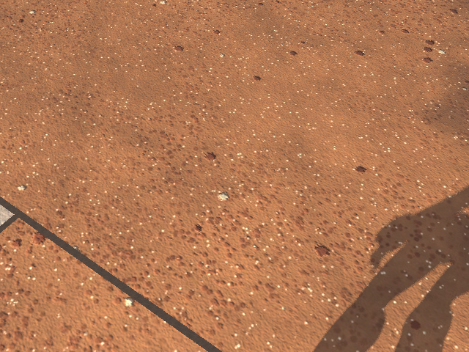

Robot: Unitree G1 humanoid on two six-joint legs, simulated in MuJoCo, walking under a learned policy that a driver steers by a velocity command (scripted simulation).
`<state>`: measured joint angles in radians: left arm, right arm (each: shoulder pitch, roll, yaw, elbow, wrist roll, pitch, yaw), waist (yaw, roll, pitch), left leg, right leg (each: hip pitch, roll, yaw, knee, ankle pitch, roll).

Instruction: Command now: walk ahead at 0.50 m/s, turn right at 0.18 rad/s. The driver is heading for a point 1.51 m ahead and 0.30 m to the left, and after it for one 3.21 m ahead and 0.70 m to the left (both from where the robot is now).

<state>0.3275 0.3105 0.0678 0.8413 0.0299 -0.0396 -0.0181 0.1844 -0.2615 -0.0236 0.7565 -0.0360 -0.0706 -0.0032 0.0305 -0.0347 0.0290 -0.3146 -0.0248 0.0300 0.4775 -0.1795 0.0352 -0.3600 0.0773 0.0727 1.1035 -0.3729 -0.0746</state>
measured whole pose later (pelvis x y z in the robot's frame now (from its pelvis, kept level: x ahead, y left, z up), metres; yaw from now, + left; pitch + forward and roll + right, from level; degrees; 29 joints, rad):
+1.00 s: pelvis +0.47 +0.10 +0.00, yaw +26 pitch +0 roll +0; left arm 0.29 0.24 0.03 0.85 0.02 -0.05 -0.01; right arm 0.22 -0.25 -0.05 0.82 -0.02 -0.04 0.01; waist 0.03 -0.02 0.06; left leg -0.25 -0.09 0.09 0.44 -0.20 0.12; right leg -0.46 -0.10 -0.02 1.17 -0.32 -0.02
